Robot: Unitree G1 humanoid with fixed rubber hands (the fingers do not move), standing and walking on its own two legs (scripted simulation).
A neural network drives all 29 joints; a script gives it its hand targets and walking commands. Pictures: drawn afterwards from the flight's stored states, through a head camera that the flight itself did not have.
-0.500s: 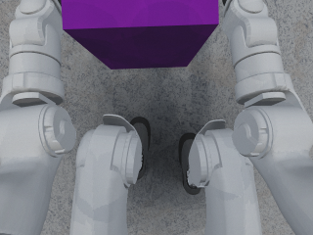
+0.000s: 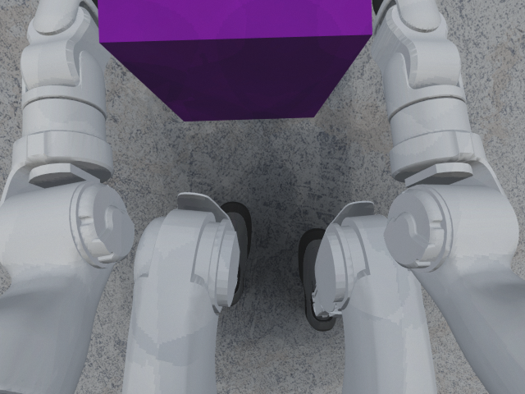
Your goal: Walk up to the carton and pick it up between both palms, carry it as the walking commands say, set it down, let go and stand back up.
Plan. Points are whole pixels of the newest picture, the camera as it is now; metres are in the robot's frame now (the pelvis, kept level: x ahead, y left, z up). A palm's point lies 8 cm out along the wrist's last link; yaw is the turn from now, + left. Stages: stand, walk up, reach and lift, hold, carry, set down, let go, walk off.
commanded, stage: set down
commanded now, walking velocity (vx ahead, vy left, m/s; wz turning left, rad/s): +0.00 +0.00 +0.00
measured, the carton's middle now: (242, 7) +0.56 +0.09 -0.20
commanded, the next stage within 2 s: let go in 1.92 s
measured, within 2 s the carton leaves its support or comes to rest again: rests again in 0.26 s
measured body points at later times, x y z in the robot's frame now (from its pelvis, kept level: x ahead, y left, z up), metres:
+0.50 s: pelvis +0.00 +0.01 +0.01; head +0.37 +0.04 +0.24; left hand +0.52 +0.26 -0.18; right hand +0.56 -0.11 -0.17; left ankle +0.13 +0.09 -0.32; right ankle +0.09 -0.09 -0.32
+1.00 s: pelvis -0.01 +0.00 +0.07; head +0.35 +0.05 +0.31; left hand +0.52 +0.28 -0.08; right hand +0.57 -0.11 -0.07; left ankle +0.13 +0.09 -0.32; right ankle +0.09 -0.09 -0.32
